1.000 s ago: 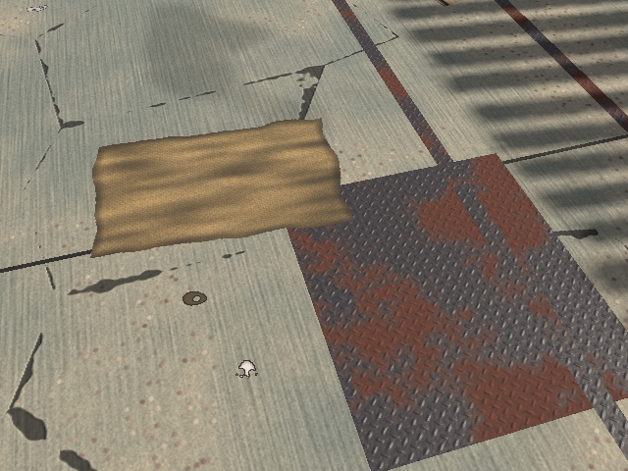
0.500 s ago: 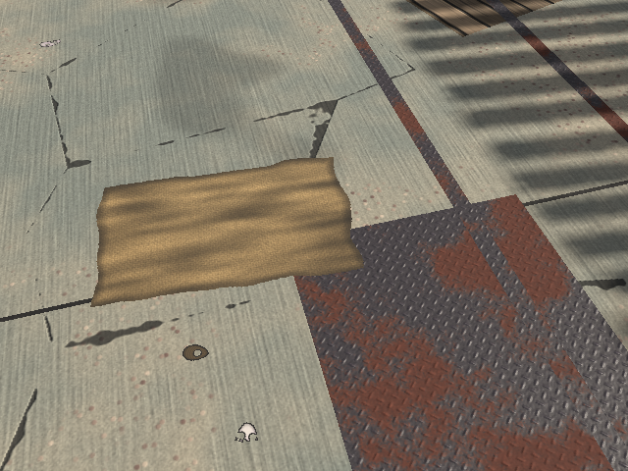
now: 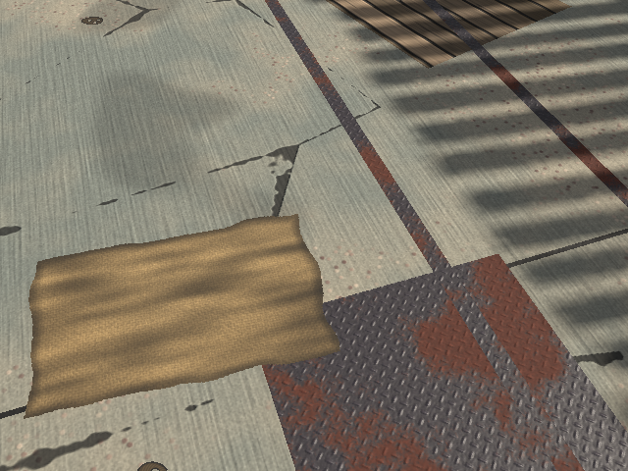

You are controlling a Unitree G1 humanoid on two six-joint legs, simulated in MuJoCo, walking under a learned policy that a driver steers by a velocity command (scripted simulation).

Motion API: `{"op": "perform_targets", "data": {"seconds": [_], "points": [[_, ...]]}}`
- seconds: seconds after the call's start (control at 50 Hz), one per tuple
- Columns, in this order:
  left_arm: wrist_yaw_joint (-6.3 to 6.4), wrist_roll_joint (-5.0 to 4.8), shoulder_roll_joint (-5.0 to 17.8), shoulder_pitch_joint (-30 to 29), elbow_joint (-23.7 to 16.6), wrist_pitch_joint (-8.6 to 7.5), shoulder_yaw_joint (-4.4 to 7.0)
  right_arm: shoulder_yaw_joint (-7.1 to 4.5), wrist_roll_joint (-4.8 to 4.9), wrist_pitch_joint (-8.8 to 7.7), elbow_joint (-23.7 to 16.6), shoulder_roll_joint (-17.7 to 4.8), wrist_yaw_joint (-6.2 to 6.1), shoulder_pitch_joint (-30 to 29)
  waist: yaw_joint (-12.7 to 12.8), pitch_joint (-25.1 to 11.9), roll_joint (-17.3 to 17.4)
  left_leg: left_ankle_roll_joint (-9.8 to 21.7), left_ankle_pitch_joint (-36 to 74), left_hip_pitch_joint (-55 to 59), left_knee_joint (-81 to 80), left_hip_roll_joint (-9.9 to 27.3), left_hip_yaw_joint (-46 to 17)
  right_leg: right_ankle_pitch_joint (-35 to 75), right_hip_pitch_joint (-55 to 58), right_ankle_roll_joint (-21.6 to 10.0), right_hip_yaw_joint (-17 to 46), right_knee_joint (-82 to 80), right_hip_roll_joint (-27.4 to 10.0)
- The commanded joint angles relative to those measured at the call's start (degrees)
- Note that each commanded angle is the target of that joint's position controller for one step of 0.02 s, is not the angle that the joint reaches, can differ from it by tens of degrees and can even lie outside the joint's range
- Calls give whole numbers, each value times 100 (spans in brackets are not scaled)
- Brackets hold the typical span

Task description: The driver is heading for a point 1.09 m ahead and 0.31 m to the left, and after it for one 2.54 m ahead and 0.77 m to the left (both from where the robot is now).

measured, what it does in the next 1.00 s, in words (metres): walks ahead, turning left: right foot, then left foot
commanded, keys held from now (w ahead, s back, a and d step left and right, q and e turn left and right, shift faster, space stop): w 0.30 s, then w+q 0.70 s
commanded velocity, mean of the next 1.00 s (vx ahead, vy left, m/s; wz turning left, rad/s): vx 0.50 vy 0.00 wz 0.28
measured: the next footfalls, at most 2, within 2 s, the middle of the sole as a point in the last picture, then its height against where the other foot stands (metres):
right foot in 0.30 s outside the picture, level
left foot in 0.88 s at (272, 432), level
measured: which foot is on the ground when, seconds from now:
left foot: down 0.00-0.32, up 0.34-0.86, down 0.88-1.00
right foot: up 0.00-0.28, down 0.30-0.88, up 0.90-1.00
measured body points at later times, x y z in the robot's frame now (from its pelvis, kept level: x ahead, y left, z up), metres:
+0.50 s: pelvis +0.27 -0.08 +0.00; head +0.29 -0.10 +0.45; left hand +0.33 +0.18 -0.12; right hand +0.36 -0.35 -0.14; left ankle +0.26 +0.08 -0.65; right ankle +0.30 -0.17 -0.74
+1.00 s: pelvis +0.53 +0.01 -0.02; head +0.57 +0.03 +0.43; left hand +0.53 +0.29 -0.14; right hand +0.74 -0.20 -0.13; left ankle +0.57 +0.08 -0.74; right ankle +0.46 -0.17 -0.63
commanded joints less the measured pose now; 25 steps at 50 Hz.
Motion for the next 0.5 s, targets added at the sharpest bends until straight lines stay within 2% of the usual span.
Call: {"op": "perform_targets", "data": {"seconds": [0.02, 0.12, 0.18, 0.22, 0.26, 0.28, 0.3, 0.32, 0.34, 0.36, 0.38, 0.4, 0.42, 0.44, 0.46, 0.5], "points": [[39, 69, 253, 189, -245, 26, 75, -118, 7, -97, -311, -753, -116, -216, 264, 311, 457, 976, 390, -552, -1170, 1607, -1215, 879, -177, 159, 7, -797, -238], [-59, 0, 162, -901, -529, -44, 28, -153, 114, -8, -180, -946, -207, 346, -134, 332, 473, 707, 427, 85, -1053, 1552, -921, 1747, 24, 221, -251, -2660, 72], [-166, -49, 195, -1352, -705, -71, 8, -169, 147, 64, -55, -964, -211, 617, -281, 455, 520, 678, 330, 634, -811, 1763, -974, 1474, -17, 173, -265, -3167, 162], [-242, -58, 276, -1448, -804, -117, 20, -195, 150, 121, -15, -997, -226, 656, -240, 470, 555, 614, 398, 983, -564, 1942, -1056, 1053, 46, 30, -259, -3418, 215], [-280, -54, 437, -1085, -763, -166, 88, -229, 153, 182, -32, -1083, -236, 519, 30, 283, 663, 500, 1122, 1116, -109, 1996, -1063, 650, 685, -141, -395, -3646, 386], [-270, -42, 608, -484, -594, -181, 192, -212, 136, 212, -68, -1058, -236, 390, 372, -56, 652, 380, 2088, 1043, 604, 1787, -871, 576, 1517, -269, -556, -3776, 582], [-230, -30, 956, 614, -278, -194, 354, -137, 68, 223, -143, -865, -232, 338, 809, -768, 474, 201, 2356, 478, 1951, 1428, -569, 701, 3027, -505, -350, -3681, 422], [-193, 100, 1617, 1552, -137, -180, 513, 46, 11, 141, -298, -310, -194, 781, 869, -1745, -679, -189, 515, -1650, 4305, 676, -149, 467, 5421, -1242, 1778, -3770, -1103], [-219, 90, 1405, 1768, -60, -150, 458, 123, 137, -6, -207, -107, -166, 1016, 834, -2280, -1489, -262, -2434, -2958, 5578, 135, -791, -244, 6151, -1699, 3808, -4682, -1762], [-217, 71, 950, 1383, -129, -172, 320, -59, 299, -93, -266, -803, -159, 574, 837, -1526, -871, -132, -2214, -3457, 6117, 472, -1277, -397, 5500, -1374, 3218, -4772, -1592], [-208, 64, 708, 846, -255, -175, 238, -106, 352, -109, -407, -932, -177, 139, 669, -961, -534, -61, -1656, -3453, 6011, 785, -1154, -46, 4676, -1119, 2253, -4854, -1399], [-232, 65, 519, 390, -301, -186, 171, -125, 295, -61, -425, -845, -221, -57, 477, -566, -152, -102, -1183, -3197, 5655, 1009, -1058, 321, 3898, -966, 1574, -5103, -1135], [-246, 82, 365, 153, -306, -213, 131, -178, 234, 32, -413, -787, -251, -51, 301, -319, -207, -124, -862, -2929, 5290, 1189, -1072, 508, 3420, -821, 1048, -5327, -900], [-257, 120, 295, 91, -246, -224, 119, -183, 227, 127, -376, -646, -246, 82, 181, -206, -309, -150, -660, -2625, 5150, 1249, -1062, 669, 3080, -745, 702, -5494, -756], [-253, 143, 286, 149, -169, -240, 127, -180, 234, 202, -328, -497, -238, 197, 122, -145, -297, -167, -534, -2519, 5129, 1232, -1029, 989, 2917, -750, 411, -5583, -668], [-211, 182, 433, 299, -38, -264, 178, -204, 236, 289, -402, -415, -240, 115, 68, -1, -191, -202, -206, -2760, 5005, 1217, -1095, 1594, 2866, -777, -31, -5673, -653]]}}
